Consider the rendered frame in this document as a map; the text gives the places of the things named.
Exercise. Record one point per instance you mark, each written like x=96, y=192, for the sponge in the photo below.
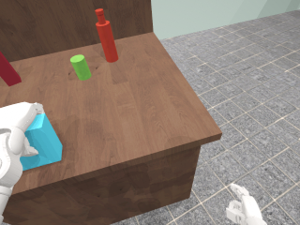
x=43, y=138

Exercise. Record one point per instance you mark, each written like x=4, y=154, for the robot left forearm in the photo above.
x=11, y=169

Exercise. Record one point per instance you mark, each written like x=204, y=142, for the table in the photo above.
x=131, y=134

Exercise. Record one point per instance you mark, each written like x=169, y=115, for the robot right hand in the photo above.
x=238, y=212

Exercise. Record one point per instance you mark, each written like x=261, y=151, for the robot left hand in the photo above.
x=21, y=115

